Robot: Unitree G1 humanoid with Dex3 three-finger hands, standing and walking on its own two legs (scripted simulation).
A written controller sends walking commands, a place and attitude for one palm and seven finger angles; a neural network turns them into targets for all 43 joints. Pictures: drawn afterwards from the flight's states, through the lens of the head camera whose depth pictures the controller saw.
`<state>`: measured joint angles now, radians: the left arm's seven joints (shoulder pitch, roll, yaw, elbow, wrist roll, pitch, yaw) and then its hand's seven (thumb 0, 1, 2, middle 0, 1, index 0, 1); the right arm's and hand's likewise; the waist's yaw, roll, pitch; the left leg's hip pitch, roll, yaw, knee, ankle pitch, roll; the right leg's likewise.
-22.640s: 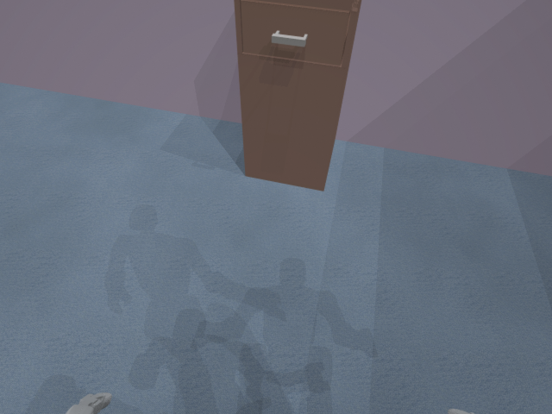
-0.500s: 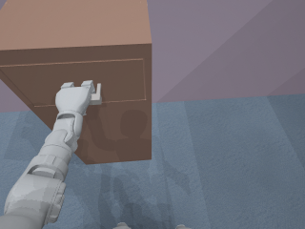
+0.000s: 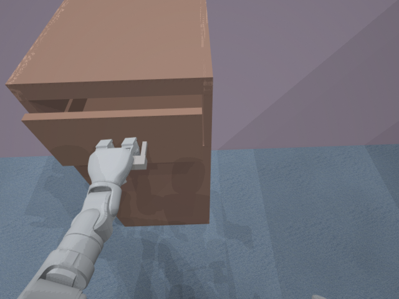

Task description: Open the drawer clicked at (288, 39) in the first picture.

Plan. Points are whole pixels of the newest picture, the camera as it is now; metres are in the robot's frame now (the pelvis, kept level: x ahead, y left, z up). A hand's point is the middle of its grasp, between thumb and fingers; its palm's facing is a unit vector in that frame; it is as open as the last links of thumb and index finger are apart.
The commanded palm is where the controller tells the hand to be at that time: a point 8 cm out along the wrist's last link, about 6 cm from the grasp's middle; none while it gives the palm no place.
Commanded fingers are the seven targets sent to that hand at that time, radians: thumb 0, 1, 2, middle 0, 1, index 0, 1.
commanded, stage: pull the drawer open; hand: left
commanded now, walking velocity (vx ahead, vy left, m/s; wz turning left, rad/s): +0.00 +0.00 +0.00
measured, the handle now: (121, 155) +0.43 +0.19 +0.01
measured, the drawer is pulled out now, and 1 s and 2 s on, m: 0.06 0.17 0.30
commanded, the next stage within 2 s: none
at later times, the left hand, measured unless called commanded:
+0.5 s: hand (115, 201) +0.32 +0.19 -0.01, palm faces -0.04 -0.07 -1.00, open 5.6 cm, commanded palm +0.28 +0.20 +0.05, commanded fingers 0.00 0.90 0.90 -0.40 -1.35 -0.40 -1.35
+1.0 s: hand (111, 226) +0.27 +0.19 -0.01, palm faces -0.03 -0.10 -1.00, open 5.7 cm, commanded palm +0.23 +0.20 +0.05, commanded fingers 0.00 0.90 0.90 -0.40 -1.35 -0.40 -1.35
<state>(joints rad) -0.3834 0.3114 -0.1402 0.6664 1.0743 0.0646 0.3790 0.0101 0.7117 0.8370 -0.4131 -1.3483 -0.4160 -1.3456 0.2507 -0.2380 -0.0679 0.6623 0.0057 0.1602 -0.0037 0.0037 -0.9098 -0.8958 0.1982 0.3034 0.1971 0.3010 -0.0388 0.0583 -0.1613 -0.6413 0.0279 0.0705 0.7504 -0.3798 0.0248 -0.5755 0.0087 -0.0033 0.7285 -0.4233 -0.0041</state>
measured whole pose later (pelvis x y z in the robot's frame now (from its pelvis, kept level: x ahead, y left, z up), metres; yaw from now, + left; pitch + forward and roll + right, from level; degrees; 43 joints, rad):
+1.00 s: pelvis -0.02 -0.02 +0.00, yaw +1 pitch +10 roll +1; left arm 0.03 0.31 -0.15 0.28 1.06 0.05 0.37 0.02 0.69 0.83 -0.41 -1.35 -0.42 -1.35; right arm 0.15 -0.23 -0.03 0.63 0.00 0.12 -0.03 0.01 -0.91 -0.90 0.20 0.30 0.20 0.30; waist 0.01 0.05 -0.12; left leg -0.55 0.03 0.06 0.73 -0.35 0.00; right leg -0.50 0.01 -0.01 0.75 -0.42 -0.03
